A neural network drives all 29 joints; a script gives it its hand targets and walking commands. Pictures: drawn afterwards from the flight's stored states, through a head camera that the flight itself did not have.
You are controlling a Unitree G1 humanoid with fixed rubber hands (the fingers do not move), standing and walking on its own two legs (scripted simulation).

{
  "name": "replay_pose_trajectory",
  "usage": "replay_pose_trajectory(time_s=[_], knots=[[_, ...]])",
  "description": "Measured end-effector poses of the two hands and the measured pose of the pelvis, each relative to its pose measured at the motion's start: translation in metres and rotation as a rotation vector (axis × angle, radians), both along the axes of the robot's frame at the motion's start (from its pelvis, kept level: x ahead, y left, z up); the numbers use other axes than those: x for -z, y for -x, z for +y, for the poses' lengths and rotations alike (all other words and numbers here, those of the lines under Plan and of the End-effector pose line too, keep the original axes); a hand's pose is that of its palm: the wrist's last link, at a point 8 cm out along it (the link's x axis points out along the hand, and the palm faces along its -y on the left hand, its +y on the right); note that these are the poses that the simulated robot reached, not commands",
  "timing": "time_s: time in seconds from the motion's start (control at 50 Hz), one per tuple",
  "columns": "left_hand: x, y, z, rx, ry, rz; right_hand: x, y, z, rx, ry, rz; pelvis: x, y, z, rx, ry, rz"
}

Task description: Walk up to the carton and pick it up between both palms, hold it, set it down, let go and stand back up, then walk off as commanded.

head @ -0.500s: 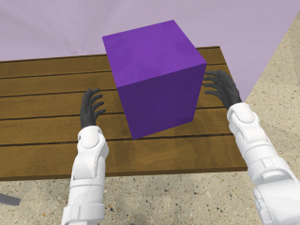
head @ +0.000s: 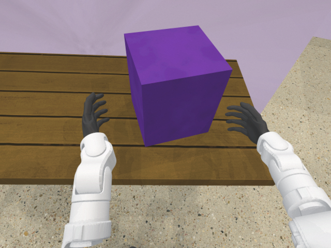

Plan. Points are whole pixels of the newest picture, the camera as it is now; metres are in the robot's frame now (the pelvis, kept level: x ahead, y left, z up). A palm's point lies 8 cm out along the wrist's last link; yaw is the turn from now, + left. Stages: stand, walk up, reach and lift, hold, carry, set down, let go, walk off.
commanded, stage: set down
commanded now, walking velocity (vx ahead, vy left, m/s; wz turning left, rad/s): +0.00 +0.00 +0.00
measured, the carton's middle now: (170, 88) +0.53 +0.05 +0.06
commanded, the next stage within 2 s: none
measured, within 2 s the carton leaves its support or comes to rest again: neither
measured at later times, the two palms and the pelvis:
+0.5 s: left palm (87, 151) +0.28 +0.20 +0.10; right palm (271, 155) +0.36 -0.22 +0.03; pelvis +0.01 +0.00 +0.00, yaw +0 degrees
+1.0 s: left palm (91, 165) +0.25 +0.19 +0.09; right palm (274, 170) +0.32 -0.22 +0.02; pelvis +0.01 +0.01 +0.00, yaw +0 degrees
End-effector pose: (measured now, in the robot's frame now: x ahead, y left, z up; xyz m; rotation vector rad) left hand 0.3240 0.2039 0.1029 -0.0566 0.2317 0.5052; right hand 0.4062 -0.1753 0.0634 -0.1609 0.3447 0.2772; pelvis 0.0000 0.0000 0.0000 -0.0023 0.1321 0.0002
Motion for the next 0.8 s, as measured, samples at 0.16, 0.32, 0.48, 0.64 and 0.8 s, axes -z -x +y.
replay_pose_trajectory(time_s=[0.16,0.32,0.48,0.64,0.8], knots=[[0.007,0.015,0.002,-0.004,-0.018,0.034,0.007,0.002,0.001,-0.033,-0.011,-0.043,-0.001,-0.014,0.003,-0.001,-0.001,0.017],[0.030,0.040,0.002,-0.014,-0.018,0.096,0.023,0.019,-0.035,-0.006,0.044,-0.023,-0.001,-0.019,0.002,-0.002,-0.002,0.024],[0.006,0.048,-0.002,-0.002,-0.062,-0.036,0.032,0.042,-0.041,-0.026,0.018,-0.049,-0.001,-0.015,0.003,-0.002,-0.001,0.017],[0.012,0.057,-0.005,0.014,-0.044,-0.017,0.034,0.058,-0.042,-0.039,0.026,-0.027,-0.001,-0.009,0.004,-0.001,0.000,0.009],[0.021,0.064,-0.008,0.029,-0.007,-0.001,0.032,0.069,-0.043,-0.047,0.058,-0.004,-0.001,-0.006,0.004,-0.001,0.001,0.005]])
